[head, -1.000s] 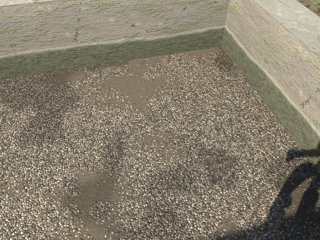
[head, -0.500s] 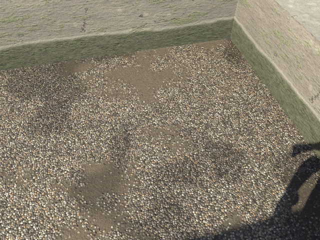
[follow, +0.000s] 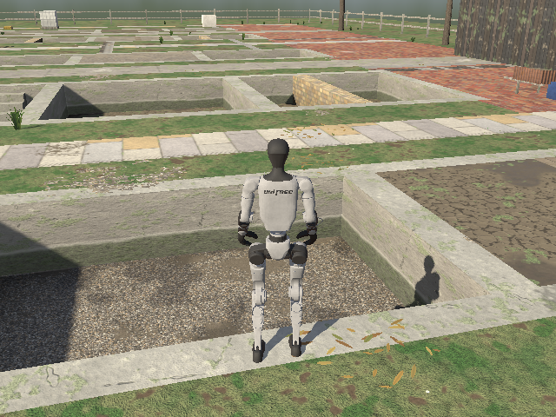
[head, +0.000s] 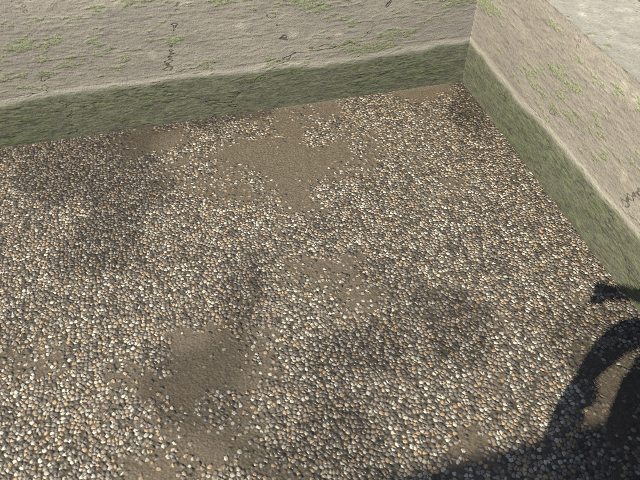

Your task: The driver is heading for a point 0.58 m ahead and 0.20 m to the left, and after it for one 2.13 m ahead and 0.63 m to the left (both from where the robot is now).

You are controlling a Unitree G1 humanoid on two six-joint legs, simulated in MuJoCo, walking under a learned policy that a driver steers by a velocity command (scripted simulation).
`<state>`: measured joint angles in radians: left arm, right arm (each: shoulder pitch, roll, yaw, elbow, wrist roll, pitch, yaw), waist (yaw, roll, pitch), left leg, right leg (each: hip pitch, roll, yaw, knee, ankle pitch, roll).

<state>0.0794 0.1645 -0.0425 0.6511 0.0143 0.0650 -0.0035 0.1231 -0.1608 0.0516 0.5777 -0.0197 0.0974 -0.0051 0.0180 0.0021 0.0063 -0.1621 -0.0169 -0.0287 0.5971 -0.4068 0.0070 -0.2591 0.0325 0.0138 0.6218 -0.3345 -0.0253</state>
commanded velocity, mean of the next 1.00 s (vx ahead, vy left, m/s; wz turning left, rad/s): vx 0.49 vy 0.00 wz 0.00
